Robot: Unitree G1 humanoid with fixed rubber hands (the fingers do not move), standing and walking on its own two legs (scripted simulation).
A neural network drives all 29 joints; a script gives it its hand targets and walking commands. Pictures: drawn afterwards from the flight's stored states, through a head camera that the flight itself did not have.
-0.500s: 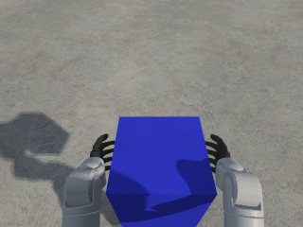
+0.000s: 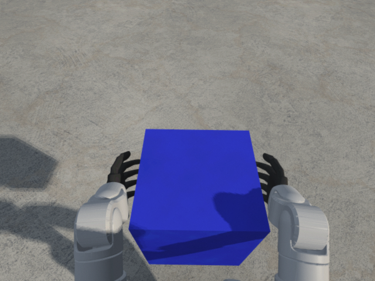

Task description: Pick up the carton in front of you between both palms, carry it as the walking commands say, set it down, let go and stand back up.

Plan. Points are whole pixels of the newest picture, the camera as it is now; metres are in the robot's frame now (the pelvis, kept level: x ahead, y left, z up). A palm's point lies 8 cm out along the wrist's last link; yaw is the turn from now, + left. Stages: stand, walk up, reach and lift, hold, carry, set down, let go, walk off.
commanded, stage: carry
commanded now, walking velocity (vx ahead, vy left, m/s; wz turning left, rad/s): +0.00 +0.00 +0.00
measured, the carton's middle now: (195, 202) +0.28 +0.00 +0.00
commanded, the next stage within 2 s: none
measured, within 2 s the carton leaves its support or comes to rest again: neither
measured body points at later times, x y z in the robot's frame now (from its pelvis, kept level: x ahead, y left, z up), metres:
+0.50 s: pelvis +0.17 -0.03 -0.01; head +0.17 -0.03 +0.44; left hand +0.44 +0.14 +0.07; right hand +0.46 -0.16 +0.07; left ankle +0.04 +0.07 -0.74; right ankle +0.18 -0.12 -0.75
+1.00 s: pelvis +0.15 -0.02 -0.02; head +0.13 -0.02 +0.43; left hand +0.40 +0.15 +0.06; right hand +0.43 -0.15 +0.06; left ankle +0.04 +0.06 -0.75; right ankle +0.18 -0.12 -0.75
